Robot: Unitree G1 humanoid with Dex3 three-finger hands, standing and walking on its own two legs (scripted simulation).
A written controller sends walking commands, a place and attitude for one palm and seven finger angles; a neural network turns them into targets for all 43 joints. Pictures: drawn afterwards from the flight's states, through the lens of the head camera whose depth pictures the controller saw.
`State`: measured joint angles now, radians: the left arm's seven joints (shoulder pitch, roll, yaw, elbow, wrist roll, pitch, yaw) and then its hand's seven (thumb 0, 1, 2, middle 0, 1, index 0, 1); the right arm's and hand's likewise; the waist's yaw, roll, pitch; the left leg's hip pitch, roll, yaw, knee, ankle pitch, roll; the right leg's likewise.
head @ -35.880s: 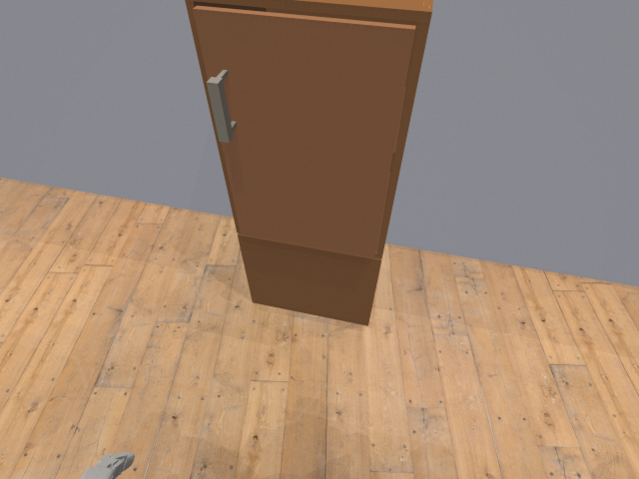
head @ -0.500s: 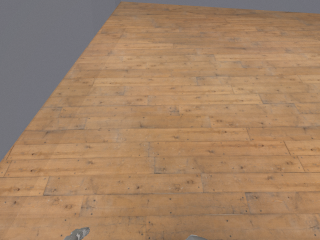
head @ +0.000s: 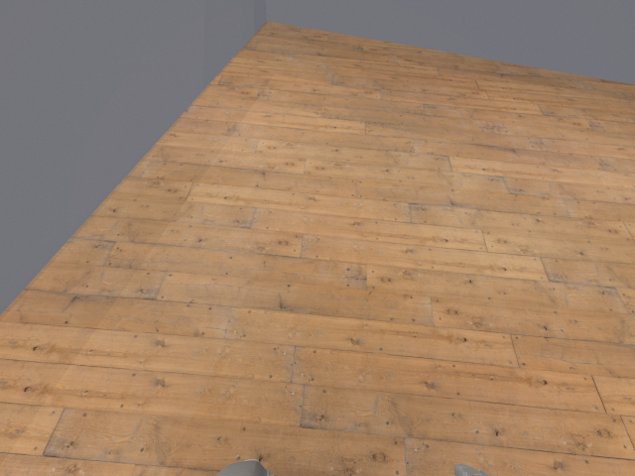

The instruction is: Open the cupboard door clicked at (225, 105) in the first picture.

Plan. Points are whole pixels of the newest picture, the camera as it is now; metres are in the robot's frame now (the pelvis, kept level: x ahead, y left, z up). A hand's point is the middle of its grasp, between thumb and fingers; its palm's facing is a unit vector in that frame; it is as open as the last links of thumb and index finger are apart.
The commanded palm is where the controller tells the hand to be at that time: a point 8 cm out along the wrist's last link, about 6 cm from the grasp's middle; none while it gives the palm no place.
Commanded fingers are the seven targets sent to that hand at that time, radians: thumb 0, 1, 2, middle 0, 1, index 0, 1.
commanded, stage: turn to face it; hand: left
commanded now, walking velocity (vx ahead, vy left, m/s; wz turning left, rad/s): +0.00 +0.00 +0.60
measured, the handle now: out of the picture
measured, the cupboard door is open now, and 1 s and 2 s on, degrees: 47 47 47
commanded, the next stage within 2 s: none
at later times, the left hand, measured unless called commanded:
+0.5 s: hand out of the picture +0.12 +0.15 -0.14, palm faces +0.34 -0.91 -0.23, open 7.4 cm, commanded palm none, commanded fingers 0.00 0.90 0.90 -0.20 -0.30 -0.20 -0.30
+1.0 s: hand out of the picture +0.11 +0.17 -0.14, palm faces +0.58 -0.75 -0.31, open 7.4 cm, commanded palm none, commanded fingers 0.00 0.90 0.90 -0.20 -0.30 -0.20 -0.30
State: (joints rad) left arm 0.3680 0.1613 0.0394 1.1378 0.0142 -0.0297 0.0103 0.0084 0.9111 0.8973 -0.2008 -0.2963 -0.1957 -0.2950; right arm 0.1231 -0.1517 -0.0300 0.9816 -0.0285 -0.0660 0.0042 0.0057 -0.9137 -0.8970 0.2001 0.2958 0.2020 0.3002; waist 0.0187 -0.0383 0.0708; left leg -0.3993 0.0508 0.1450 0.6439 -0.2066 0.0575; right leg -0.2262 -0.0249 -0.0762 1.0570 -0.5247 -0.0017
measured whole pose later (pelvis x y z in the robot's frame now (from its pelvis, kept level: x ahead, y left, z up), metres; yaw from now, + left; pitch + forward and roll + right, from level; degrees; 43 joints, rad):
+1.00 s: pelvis +0.15 -0.07 +0.01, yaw +36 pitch +1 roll +1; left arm 0.16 0.23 0.06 0.87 0.02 0.01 0.02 0.01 0.91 0.90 -0.20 -0.30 -0.20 -0.30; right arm 0.15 -0.24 -0.08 0.92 -0.01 0.07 0.01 0.01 -0.91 -0.90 0.20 0.30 0.21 0.30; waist 0.00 0.03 0.10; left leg -0.40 0.00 -0.06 0.79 -0.44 -0.03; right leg -0.33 -0.06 -0.06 0.63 -0.32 0.02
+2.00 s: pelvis +0.22 -0.10 +0.02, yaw +74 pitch +0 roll +2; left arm 0.23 0.19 0.05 0.90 0.03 0.01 0.02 0.01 0.91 0.90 -0.21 -0.30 -0.20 -0.30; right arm 0.11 -0.24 -0.07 0.92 -0.01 0.08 0.03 0.01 -0.91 -0.90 0.20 0.30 0.20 0.30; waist 0.01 -0.04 0.12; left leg -0.34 0.03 0.10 0.74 -0.42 -0.06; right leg -0.22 -0.14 -0.27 0.56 -0.33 -0.01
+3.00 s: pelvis +0.25 -0.08 +0.02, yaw +108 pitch +1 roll +0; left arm 0.16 0.26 0.08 0.91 0.02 0.06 0.01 0.01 0.91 0.90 -0.20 -0.30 -0.19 -0.29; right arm 0.14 -0.21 -0.05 0.91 -0.02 0.03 0.00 0.01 -0.91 -0.90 0.20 0.30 0.21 0.30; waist 0.01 -0.03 0.10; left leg -0.29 -0.01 0.01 0.52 -0.23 0.03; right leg -0.47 -0.09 -0.02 1.08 -0.43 0.09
